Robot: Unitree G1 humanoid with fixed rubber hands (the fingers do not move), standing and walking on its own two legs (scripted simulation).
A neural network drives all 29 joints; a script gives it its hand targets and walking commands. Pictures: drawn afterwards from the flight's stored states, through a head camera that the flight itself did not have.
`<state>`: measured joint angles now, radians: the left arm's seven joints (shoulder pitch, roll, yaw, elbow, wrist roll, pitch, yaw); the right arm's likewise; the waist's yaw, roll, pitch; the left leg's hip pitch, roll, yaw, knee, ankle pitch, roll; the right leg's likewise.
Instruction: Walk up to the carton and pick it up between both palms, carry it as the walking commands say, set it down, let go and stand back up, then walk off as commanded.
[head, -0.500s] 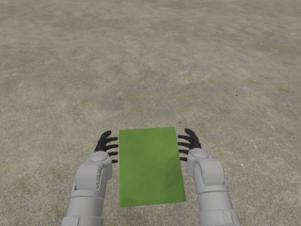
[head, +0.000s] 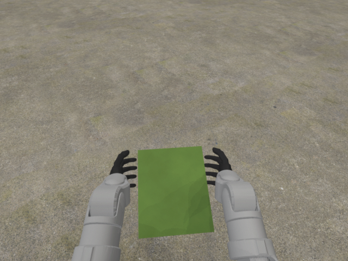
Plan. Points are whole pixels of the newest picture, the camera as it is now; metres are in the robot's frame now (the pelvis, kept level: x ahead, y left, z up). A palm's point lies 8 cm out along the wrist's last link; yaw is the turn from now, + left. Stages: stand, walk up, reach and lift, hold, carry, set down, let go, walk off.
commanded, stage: carry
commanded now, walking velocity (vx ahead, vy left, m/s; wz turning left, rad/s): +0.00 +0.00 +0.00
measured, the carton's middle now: (172, 194) +0.30 +0.00 -0.04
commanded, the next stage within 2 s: hold in 0.80 s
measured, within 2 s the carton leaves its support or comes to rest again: neither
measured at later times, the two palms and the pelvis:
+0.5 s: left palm (116, 175) +0.30 +0.13 +0.05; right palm (220, 172) +0.30 -0.12 +0.05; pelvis +0.01 +0.01 +0.00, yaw -1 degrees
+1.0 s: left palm (115, 181) +0.29 +0.13 +0.04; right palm (220, 178) +0.29 -0.12 +0.04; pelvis +0.01 +0.00 +0.01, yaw +5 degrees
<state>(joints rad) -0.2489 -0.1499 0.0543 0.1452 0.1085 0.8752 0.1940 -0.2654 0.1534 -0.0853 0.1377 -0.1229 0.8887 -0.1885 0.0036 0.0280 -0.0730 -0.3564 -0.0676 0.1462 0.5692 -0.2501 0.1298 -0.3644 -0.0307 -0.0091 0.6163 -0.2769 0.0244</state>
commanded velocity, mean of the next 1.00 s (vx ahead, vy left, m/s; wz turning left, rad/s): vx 0.00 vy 0.00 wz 0.00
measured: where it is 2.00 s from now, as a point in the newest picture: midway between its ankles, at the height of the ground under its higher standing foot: outside the picture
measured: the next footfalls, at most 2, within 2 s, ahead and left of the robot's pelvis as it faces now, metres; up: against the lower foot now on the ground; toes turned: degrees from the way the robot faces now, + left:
none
